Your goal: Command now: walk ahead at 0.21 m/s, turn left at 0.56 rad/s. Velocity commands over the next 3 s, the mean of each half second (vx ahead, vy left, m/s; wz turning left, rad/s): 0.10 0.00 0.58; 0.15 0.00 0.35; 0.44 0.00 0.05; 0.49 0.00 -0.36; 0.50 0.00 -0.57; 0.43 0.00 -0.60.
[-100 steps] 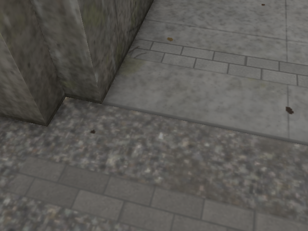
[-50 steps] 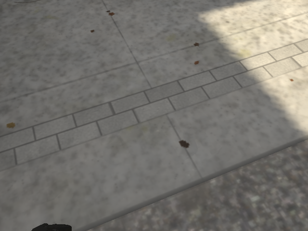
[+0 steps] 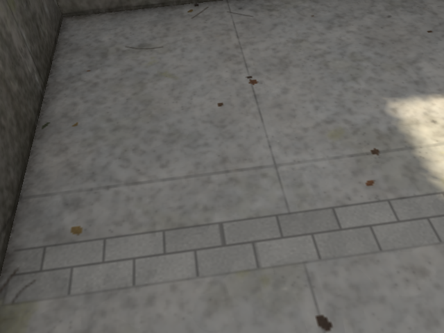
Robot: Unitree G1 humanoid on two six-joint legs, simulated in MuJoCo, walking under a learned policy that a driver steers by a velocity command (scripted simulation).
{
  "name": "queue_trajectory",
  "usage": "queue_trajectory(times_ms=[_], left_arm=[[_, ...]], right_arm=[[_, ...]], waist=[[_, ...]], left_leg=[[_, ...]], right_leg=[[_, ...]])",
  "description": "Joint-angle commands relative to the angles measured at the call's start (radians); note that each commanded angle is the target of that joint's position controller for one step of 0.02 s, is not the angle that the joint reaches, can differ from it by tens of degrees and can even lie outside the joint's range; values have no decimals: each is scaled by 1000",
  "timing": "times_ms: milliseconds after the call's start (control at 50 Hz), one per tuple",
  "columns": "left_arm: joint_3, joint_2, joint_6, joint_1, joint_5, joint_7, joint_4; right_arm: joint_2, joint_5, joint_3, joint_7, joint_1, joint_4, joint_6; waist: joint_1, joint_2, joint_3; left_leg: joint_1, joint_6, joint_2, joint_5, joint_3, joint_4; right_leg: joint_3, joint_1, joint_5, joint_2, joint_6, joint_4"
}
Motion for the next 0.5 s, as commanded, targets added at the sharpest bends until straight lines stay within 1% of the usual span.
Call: queue_trajectory(times_ms=[20, 40, 60, 80, 120, 160, 200, 240, 280, 300, 320, 340, 360, 380, 400, 420, 440, 460, 480, 500], left_arm=[[26, 120, -34, -105, -10, 2, -84], [23, 108, -39, -85, -9, 0, -83], [24, 105, -43, -48, -7, -5, -72], [28, 109, -45, -8, -6, -9, -60], [36, 125, -45, 56, -5, -13, -39], [43, 138, -38, 80, -7, -15, -31], [47, 146, -29, 77, -8, -18, -31], [51, 158, -21, 69, -9, -22, -31], [57, 169, -16, 59, -12, -26, -31], [59, 173, -13, 55, -17, -26, -29], [61, 176, -12, 48, -23, -25, -29], [61, 175, -9, 32, -31, -24, -28], [57, 163, -12, 48, -30, -24, -38], [23, 35, -7, 67, -19, -34, -120], [35, 105, 11, 3, 11, -26, -106], [36, 100, 16, -20, -5, -28, -110], [35, 102, 13, -34, -11, -28, -101], [39, 112, 13, -40, -6, -27, -100], [41, 120, 20, -8, 5, -30, -89], [41, 116, 27, 15, 8, -32, -80]], right_arm=[[-103, -17, -27, 21, 39, -34, -20], [-93, -15, -22, 26, 34, -34, -18], [-82, -13, -17, 29, 4, -47, -16], [-74, -10, -11, 33, -28, -61, -14], [-64, -7, -3, 40, -76, -82, -9], [-54, -3, 4, 46, -108, -99, -6], [-43, 0, 13, 50, -139, -118, -3], [-38, 5, 20, 50, -154, -135, 1], [-45, 7, 20, 42, -151, -145, 1], [-51, 5, 18, 36, -139, -147, 0], [-60, 0, 14, 29, -102, -141, -6], [-67, -13, 9, 18, -12, -117, -21], [-131, -26, -10, 5, 89, -98, -37], [-301, -3, -46, -4, 94, -125, -41], [-253, 46, -47, -4, 180, -101, -36], [-208, 43, -31, -10, 118, -99, -32], [-149, 34, -13, -16, 41, -108, -26], [-120, 31, -3, -23, -20, -120, -22], [-106, 30, 2, -27, -44, -125, -21], [-113, 25, 2, -24, -40, -124, -24]], waist=[[-55, -127, 70], [-41, -131, 71], [-22, -127, 81], [-2, -129, 87], [30, -140, 72], [46, -159, 50], [53, -177, 38], [54, -198, 28], [50, -216, 17], [44, -216, 8], [24, -201, -16], [-32, -143, -66], [-85, -29, -147], [-36, 249, -212], [-114, 83, -260], [-74, 73, -142], [-44, 43, -45], [-15, 55, -6], [5, 77, -12], [12, 71, -37]], left_leg=[[-173, -30, 77, 45, 29, 261], [-175, -40, 95, 52, 50, 289], [-193, -50, 109, 58, 61, 286], [-209, -60, 121, 60, 71, 262], [-222, -77, 129, 44, 92, 199], [-202, -80, 136, 30, 120, 128], [-142, -68, 141, 22, 154, 39], [-55, -43, 132, 4, 195, -52], [24, -15, 113, -13, 227, -130], [59, 1, 104, -18, 233, -176], [121, 21, 87, -7, 234, -241], [254, 44, 68, 112, 226, -375], [474, 88, 187, 259, 50, -465], [681, 262, 530, 730, -408, -432], [640, 339, 532, 778, -396, -425], [547, 337, 488, 729, -304, -436], [441, 293, 419, 658, -229, -471], [387, 247, 355, 603, -184, -488], [349, 230, 317, 628, -150, -491], [337, 226, 302, 665, -137, -484]], right_leg=[[234, 43, -209, -244, -93, -280], [173, 51, -112, -228, -96, -265], [136, 72, -10, -229, -104, -249], [104, 103, 100, -233, -111, -231], [58, 180, 354, -248, -125, -176], [12, 223, 532, -260, -131, -123], [-33, 216, 599, -263, -128, -83], [-70, 187, 634, -266, -118, -43], [-88, 170, 675, -272, -103, 13], [-91, 171, 704, -277, -96, 55], [-103, 165, 741, -275, -83, 136], [-146, 120, 713, -248, -50, 289], [-176, -59, 440, -217, 10, 510], [-196, -411, -392, -24, 73, 774], [-15, -404, -432, -44, 67, 856], [1, -430, -363, -64, 66, 879], [8, -426, -280, -85, 66, 818], [10, -409, -220, -95, 69, 754], [2, -363, -184, -91, 78, 723], [-6, -332, -168, -73, 82, 715]])
Next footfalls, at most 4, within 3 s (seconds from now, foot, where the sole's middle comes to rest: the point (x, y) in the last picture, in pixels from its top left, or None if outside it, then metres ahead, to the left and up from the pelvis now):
0.36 left None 0.12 0.13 -0.78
0.86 right None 0.21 -0.04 -0.78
1.30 left None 0.37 0.27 -0.78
1.84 right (168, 266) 0.74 0.25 -0.78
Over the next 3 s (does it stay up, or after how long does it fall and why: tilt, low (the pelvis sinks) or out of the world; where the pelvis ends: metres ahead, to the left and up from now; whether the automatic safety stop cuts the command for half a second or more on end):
stays up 1.19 0.29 -0.02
